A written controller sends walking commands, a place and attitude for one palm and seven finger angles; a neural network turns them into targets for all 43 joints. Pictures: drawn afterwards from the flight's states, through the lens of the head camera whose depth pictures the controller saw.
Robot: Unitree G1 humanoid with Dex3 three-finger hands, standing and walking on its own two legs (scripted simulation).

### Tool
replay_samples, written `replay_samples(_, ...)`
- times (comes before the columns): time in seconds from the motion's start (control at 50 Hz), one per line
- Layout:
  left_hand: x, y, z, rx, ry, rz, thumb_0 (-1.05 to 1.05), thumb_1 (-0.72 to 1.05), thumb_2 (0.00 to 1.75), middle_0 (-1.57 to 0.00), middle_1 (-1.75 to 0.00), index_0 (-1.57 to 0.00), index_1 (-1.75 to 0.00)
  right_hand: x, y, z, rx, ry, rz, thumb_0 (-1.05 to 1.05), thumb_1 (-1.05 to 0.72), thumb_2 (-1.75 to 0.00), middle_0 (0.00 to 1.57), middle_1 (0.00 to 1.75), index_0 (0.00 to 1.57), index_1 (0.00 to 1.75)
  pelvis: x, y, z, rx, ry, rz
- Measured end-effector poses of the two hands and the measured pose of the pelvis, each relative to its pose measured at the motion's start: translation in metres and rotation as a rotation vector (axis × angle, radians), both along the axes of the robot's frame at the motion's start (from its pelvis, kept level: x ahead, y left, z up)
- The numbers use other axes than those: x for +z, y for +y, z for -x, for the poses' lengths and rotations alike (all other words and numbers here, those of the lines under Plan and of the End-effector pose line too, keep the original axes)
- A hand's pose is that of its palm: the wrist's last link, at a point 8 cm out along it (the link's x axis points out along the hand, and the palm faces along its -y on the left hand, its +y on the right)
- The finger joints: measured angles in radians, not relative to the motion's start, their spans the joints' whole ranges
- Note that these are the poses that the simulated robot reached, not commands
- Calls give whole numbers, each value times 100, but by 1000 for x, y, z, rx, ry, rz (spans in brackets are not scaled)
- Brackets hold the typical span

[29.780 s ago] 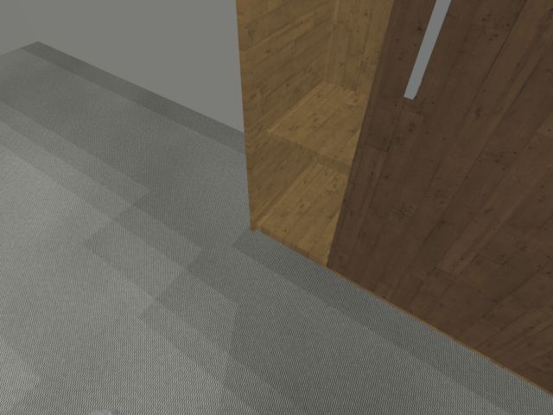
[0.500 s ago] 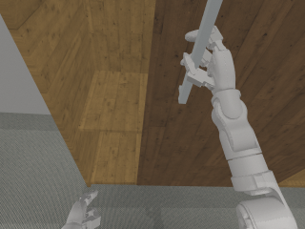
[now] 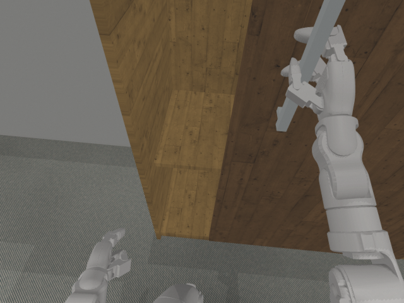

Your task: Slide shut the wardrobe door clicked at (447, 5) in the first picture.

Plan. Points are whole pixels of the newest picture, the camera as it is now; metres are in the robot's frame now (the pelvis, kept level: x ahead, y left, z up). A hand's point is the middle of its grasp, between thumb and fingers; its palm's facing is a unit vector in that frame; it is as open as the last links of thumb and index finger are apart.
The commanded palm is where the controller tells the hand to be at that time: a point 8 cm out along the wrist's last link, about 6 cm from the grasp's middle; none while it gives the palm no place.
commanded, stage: step sideways, sliding the door along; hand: right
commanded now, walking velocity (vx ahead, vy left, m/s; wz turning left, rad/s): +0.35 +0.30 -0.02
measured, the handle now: (305, 58) +0.45 -0.12 +0.27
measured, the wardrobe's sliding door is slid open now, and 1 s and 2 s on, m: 0.23 0.01 0.00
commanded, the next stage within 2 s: stop walking and hold the door there in 1.54 s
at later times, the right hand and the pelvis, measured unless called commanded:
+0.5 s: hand (242, 78) +0.41 -0.02 +0.25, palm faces +0.20 +0.98 -0.09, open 6.4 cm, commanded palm +0.38 -0.01 +0.26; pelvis +0.03 +0.14 +0.00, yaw -8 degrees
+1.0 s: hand (149, 73) +0.41 +0.13 +0.24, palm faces +0.14 +0.98 -0.13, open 6.7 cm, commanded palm +0.39 +0.12 +0.25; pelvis +0.08 +0.26 -0.01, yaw -6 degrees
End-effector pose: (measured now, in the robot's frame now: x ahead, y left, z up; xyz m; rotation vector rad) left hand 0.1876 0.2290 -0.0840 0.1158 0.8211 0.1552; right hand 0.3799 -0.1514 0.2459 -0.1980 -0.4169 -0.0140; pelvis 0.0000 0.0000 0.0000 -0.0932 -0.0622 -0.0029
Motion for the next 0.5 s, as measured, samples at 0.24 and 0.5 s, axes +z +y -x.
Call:
replay_samples(0.24, -43, 44, 43, -84, 165, 66, 0, 91, 89, -18, -29, -21, -30, -1, 37, 3, -131, 21, -132, -4, -78, -86, 46, 141, 13, 130, -15, 86, -7, -59, -47, -155)
replay_samples(0.5, -9, 122, -40, -154, 51, -5, 0, 91, 90, -19, -30, -20, -30, -1, 85, 3, -156, 21, -107, -3, -81, -85, 46, 141, 10, 128, 2, 143, -29, -130, -52, -106)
